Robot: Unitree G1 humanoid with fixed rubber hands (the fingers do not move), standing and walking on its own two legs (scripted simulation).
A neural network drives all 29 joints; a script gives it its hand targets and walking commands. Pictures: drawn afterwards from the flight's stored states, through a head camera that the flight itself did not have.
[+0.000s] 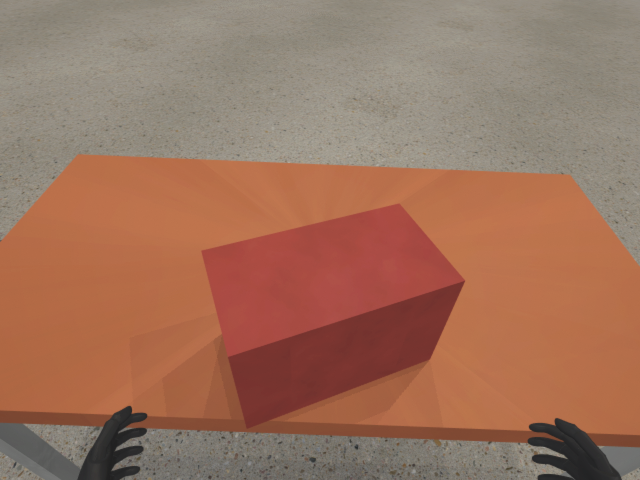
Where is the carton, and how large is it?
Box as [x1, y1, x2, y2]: [201, 203, 464, 428]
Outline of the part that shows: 399,203 201,251 247,428 429,359 464,280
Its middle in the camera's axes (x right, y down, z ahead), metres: +0.01 +0.10 +0.57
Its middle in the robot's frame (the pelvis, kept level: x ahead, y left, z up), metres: +0.38 +0.00 +0.01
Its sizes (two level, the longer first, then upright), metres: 0.298 0.164 0.194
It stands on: a table, 0.69 m high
